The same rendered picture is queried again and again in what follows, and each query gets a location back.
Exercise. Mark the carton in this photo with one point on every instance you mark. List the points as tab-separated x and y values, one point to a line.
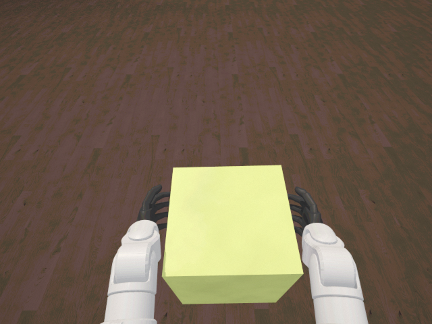
230	235

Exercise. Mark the left robot forearm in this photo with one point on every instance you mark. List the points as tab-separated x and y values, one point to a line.
133	280

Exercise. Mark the right robot forearm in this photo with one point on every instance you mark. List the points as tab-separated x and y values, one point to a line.
334	280

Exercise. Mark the left robot hand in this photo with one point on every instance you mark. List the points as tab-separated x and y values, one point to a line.
149	208

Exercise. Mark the right robot hand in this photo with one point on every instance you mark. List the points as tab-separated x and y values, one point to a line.
308	210

